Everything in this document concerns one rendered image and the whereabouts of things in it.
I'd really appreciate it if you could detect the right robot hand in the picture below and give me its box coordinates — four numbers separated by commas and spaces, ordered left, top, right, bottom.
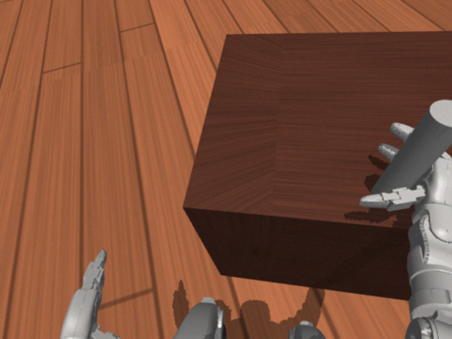
359, 123, 452, 211

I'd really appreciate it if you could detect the left robot hand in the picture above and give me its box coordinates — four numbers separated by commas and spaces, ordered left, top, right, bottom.
60, 249, 121, 339

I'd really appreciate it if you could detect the right robot arm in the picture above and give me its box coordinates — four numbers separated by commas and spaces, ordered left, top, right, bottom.
405, 203, 452, 339

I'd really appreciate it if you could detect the can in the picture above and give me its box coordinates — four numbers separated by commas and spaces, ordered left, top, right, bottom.
371, 100, 452, 194

